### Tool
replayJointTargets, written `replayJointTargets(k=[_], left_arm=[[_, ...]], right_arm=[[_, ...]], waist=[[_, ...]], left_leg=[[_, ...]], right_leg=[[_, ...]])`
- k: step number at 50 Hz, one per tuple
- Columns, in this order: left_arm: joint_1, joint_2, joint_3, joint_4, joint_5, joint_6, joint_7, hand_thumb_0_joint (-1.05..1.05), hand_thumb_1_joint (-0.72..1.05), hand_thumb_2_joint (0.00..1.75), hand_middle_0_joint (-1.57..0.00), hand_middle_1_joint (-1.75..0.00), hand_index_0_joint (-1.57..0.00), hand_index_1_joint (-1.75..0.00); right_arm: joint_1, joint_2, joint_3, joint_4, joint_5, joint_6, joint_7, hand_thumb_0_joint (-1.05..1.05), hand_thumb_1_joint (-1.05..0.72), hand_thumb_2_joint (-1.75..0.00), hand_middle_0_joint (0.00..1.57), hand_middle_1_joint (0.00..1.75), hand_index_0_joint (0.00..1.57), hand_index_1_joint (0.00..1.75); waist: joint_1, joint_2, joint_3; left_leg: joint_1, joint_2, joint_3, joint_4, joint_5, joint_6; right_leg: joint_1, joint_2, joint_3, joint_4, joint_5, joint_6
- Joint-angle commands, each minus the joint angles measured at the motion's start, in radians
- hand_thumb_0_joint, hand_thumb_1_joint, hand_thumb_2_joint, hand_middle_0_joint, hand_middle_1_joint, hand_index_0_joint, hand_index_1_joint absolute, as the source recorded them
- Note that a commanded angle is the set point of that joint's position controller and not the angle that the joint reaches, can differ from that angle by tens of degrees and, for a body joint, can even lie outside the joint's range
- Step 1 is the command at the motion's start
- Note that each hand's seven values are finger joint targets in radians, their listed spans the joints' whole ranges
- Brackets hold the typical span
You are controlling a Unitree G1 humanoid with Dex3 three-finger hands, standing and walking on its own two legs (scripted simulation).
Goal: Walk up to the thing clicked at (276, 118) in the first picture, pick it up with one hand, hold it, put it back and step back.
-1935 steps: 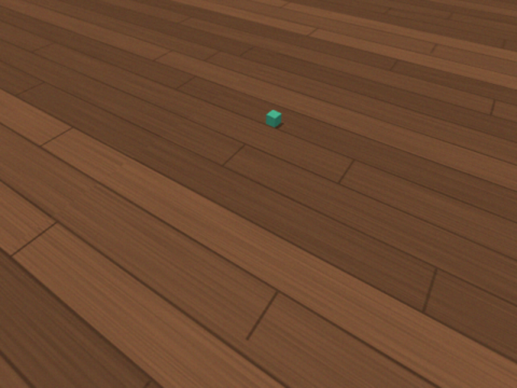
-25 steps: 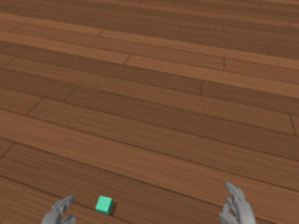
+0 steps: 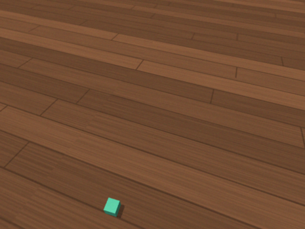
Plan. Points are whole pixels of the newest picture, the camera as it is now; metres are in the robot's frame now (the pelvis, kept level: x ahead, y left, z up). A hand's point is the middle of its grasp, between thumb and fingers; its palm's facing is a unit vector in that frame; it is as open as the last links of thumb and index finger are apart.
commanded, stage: stand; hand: left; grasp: from above
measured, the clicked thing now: (112, 207) +0.40 +0.23 -0.73
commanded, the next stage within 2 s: none
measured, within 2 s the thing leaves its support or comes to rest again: neither
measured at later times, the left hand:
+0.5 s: hand out of the picture +0.04 +0.24 -0.15, palm faces +0.01 -0.94 -0.34, open 7.4 cm
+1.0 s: hand out of the picture +0.08 +0.23 -0.14, palm faces +0.00 -0.94 -0.33, open 7.4 cm
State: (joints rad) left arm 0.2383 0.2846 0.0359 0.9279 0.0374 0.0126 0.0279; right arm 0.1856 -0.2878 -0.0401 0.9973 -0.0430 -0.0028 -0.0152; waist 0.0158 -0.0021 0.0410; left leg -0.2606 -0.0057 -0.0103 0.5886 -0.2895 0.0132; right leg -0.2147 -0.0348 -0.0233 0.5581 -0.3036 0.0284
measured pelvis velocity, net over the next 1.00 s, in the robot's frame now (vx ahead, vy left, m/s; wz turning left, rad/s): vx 0.01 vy -0.01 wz -0.01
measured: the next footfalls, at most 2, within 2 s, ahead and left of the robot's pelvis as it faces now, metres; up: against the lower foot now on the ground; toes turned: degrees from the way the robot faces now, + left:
none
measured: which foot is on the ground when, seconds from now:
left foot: down 0.00-1.00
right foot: down 0.00-1.00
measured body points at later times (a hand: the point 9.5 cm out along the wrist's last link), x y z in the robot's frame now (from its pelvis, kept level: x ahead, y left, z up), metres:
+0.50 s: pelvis +0.00 +0.00 +0.02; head -0.01 -0.01 +0.47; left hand +0.04 +0.29 -0.12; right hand +0.07 -0.29 -0.13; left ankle +0.02 +0.11 -0.73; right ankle +0.00 -0.14 -0.73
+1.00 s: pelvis +0.01 -0.01 +0.02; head +0.02 -0.01 +0.47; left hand +0.08 +0.28 -0.12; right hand +0.07 -0.30 -0.12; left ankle +0.02 +0.11 -0.73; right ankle +0.00 -0.14 -0.73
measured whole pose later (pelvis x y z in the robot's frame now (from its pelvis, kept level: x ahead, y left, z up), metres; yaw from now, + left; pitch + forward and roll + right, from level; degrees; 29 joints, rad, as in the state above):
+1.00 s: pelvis +0.01 -0.01 +0.02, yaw +0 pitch -3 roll +0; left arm 0.12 0.31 0.02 1.15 0.02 -0.01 0.01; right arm 0.11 -0.32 -0.01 1.15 -0.02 0.00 -0.01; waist 0.00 0.01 0.06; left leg -0.11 0.00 -0.01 0.33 -0.17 0.00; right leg -0.07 -0.02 -0.02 0.31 -0.19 0.02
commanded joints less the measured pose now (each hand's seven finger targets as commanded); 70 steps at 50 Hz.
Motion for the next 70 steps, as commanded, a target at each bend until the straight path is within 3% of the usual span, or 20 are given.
replayJointTargets(k=[1, 6, 11, 15, 20, 29, 35, 39, 46, 49, 70], left_arm=[[-0.053, 0.17, 0.038, -0.018, -0.005, -0.034, 0.017, 0.0, 0.9, 0.9, -0.2, -0.3, -0.2, -0.3], [-0.058, 0.179, 0.033, 0.051, -0.004, -0.035, 0.014, 0.0, 0.9, 0.9, -0.2, -0.3, -0.2, -0.3], [-0.063, 0.183, 0.027, 0.095, -0.004, -0.035, 0.012, 0.0, 0.9, 0.9, -0.2, -0.3, -0.2, -0.3], [-0.083, 0.194, 0.025, 0.118, -0.004, -0.04, 0.013, 0.0, 0.9, 0.9, -0.2, -0.3, -0.2, -0.3], [-0.085, 0.197, 0.022, 0.145, -0.006, -0.037, 0.011, 0.0, 0.9, 0.9, -0.2, -0.3, -0.2, -0.3], [-0.105, 0.218, 0.023, 0.162, -0.009, -0.039, 0.006, 0.0, 0.9, 0.9, -0.2, -0.3, -0.2, -0.3], [-0.131, 0.222, 0.021, 0.167, -0.012, -0.043, 0.005, 0.0, 0.9, 0.9, -0.2, -0.3, -0.2, -0.3], [-0.134, 0.228, 0.023, 0.169, -0.015, -0.045, 0.004, 0.0, 0.9, 0.9, -0.2, -0.3, -0.2, -0.3], [-0.147, 0.228, 0.025, 0.175, -0.016, -0.042, 0.001, 0.0, 0.9, 0.9, -0.2, -0.3, -0.2, -0.3], [-0.151, 0.225, 0.025, 0.172, -0.018, -0.041, 0.0, 0.0, 0.9, 0.9, -0.2, -0.3, -0.2, -0.3], [-0.167, 0.238, 0.025, 0.166, -0.021, -0.04, -0.007, 0.0, 0.9, 0.9, -0.2, -0.3, -0.2, -0.3]], right_arm=[[-0.067, -0.187, -0.04, -0.043, 0.007, -0.026, -0.013, 0.0, -0.9, -0.9, 0.2, 0.3, 0.2, 0.3], [-0.077, -0.197, -0.038, -0.002, 0.013, -0.021, -0.013, 0.0, -0.9, -0.9, 0.2, 0.3, 0.2, 0.3], [-0.093, -0.199, -0.036, 0.029, 0.016, -0.022, -0.012, 0.0, -0.9, -0.9, 0.2, 0.3, 0.2, 0.3], [-0.089, -0.199, -0.033, 0.046, 0.018, -0.023, -0.01, 0.0, -0.9, -0.9, 0.2, 0.3, 0.2, 0.3], [-0.105, -0.206, -0.031, 0.063, 0.02, -0.019, -0.007, 0.0, -0.9, -0.9, 0.2, 0.3, 0.2, 0.3], [-0.116, -0.219, -0.023, 0.079, 0.022, -0.018, -0.005, 0.0, -0.9, -0.9, 0.2, 0.3, 0.2, 0.3], [-0.113, -0.222, -0.017, 0.085, 0.023, -0.017, -0.003, 0.0, -0.9, -0.9, 0.2, 0.3, 0.2, 0.3], [-0.113, -0.223, -0.013, 0.088, 0.024, -0.019, -0.004, 0.0, -0.9, -0.9, 0.2, 0.3, 0.2, 0.3], [-0.112, -0.23, -0.008, 0.092, 0.025, -0.019, -0.007, 0.0, -0.9, -0.9, 0.2, 0.3, 0.2, 0.3], [-0.12, -0.238, -0.009, 0.09, 0.026, -0.023, -0.008, 0.0, -0.9, -0.9, 0.2, 0.3, 0.2, 0.3], [-0.123, -0.246, -0.003, 0.09, 0.028, -0.027, -0.004, 0.0, -0.9, -0.9, 0.2, 0.3, 0.2, 0.3]], waist=[[0.001, 0.042, -0.028], [0.001, 0.036, -0.001], [0.006, 0.025, -0.006], [-0.002, -0.003, -0.022], [-0.002, 0.001, 0.006], [-0.003, 0.003, 0.003], [-0.012, -0.004, -0.012], [-0.011, 0.0, -0.039], [-0.011, 0.009, -0.035], [-0.009, 0.013, -0.055], [-0.013, -0.002, -0.049]], left_leg=[[0.053, 0.099, -0.132, -0.22, 0.098, 0.032], [0.064, 0.103, -0.135, -0.284, 0.038, 0.022], [0.089, 0.107, -0.135, -0.316, 0.057, 0.017], [0.12, 0.105, -0.117, -0.303, 0.134, 0.019], [0.119, 0.106, -0.12, -0.321, 0.086, 0.015], [0.115, 0.106, -0.113, -0.328, 0.096, 0.011], [0.139, 0.11, -0.1, -0.309, 0.163, 0.011], [0.154, 0.118, -0.096, -0.3, 0.236, 0.014], [0.148, 0.122, -0.095, -0.308, 0.22, 0.013], [0.166, 0.127, -0.091, -0.302, 0.299, 0.011], [0.169, 0.131, -0.088, -0.314, 0.268, 0.007]], right_leg=[[0.036, -0.058, 0.07, -0.157, 0.117, -0.042], [0.069, -0.061, 0.066, -0.199, 0.106, -0.035], [0.087, -0.069, 0.068, -0.226, 0.122, -0.032], [0.1, -0.084, 0.079, -0.258, 0.158, -0.03], [0.084, -0.08, 0.072, -0.277, 0.118, -0.027], [0.096, -0.085, 0.08, -0.293, 0.129, -0.029], [0.105, -0.091, 0.087, -0.305, 0.154, -0.029], [0.132, -0.098, 0.09, -0.301, 0.228, -0.032], [0.141, -0.096, 0.085, -0.302, 0.215, -0.031], [0.151, -0.096, 0.081, -0.29, 0.272, -0.034], [0.141, -0.096, 0.085, -0.296, 0.25, -0.034]])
